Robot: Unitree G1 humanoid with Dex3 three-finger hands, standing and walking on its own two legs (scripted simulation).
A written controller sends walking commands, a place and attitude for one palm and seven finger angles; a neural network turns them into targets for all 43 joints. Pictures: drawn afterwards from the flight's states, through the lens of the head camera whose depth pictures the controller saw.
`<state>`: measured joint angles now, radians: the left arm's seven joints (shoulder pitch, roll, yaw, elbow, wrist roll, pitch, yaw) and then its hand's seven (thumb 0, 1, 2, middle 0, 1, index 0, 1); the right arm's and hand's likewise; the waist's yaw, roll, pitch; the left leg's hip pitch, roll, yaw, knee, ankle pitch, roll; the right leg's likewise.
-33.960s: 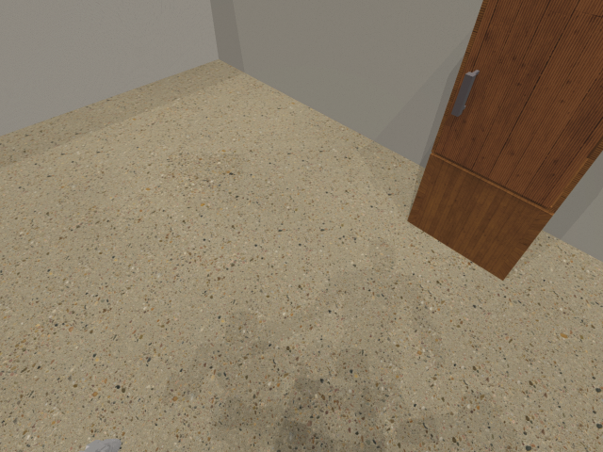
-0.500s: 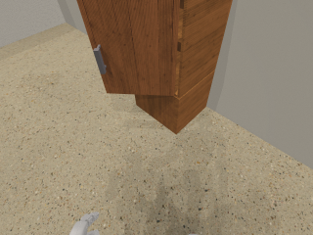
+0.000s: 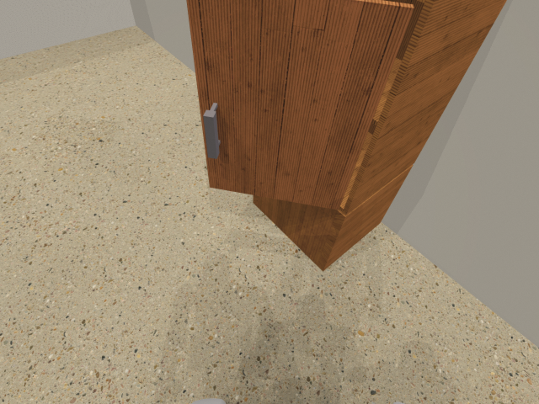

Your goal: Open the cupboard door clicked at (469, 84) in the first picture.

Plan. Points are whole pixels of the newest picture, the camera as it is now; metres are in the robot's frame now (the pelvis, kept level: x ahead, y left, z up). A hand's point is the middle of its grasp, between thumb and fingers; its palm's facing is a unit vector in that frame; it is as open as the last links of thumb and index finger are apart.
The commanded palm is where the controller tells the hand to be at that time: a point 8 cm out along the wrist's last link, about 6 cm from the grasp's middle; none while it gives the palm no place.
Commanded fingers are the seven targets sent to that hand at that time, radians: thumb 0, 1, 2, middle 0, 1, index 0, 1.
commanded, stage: take the last steps up to it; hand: left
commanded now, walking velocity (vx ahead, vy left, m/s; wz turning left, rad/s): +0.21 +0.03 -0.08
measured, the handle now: (214, 130) +0.73 +0.22 -0.08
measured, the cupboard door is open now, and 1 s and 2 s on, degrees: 39 39 39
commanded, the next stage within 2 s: come to a stop and stand still in 0.18 s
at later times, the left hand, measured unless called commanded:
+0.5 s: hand (191, 337) +0.24 +0.17 -0.16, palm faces -0.05 -0.98 -0.19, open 7.4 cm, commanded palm none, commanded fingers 0.00 0.90 0.90 -0.20 -0.30 -0.20 -0.30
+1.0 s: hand (173, 383) +0.17 +0.18 -0.17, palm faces +0.01 -0.98 -0.18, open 7.4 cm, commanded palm none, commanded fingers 0.00 0.90 0.90 -0.20 -0.30 -0.20 -0.30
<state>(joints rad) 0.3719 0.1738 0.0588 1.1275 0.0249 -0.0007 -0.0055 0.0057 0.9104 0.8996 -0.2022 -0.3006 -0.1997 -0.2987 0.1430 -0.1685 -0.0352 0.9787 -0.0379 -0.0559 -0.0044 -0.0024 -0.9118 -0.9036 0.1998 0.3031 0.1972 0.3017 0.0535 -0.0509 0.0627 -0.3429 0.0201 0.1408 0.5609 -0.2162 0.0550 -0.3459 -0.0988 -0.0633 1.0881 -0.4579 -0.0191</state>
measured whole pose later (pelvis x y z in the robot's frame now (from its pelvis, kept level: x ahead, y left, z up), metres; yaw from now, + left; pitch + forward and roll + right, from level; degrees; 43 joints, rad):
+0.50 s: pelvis +0.13 +0.00 +0.00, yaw -2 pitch -1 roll +0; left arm 0.12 0.15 0.02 1.02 0.01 -0.02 0.03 0.00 0.91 0.90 -0.20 -0.30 -0.20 -0.30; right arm 0.31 -0.14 -0.01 1.13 -0.01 0.01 -0.03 0.00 -0.91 -0.90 0.20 0.30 0.20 0.30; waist -0.04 0.00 0.07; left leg -0.21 0.03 0.09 0.55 -0.32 -0.03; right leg -0.27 -0.03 -0.12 0.55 -0.26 -0.03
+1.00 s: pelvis +0.14 +0.00 +0.01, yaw -3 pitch -1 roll +0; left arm 0.23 0.17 0.02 1.09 0.01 0.02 0.02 0.00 0.91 0.90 -0.20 -0.30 -0.20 -0.30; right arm 0.19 -0.17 -0.02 1.09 -0.02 0.01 -0.03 0.00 -0.91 -0.90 0.20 0.30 0.20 0.30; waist 0.02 -0.03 0.03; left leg -0.15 0.02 0.08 0.45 -0.29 0.00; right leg -0.19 -0.01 -0.08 0.45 -0.25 -0.02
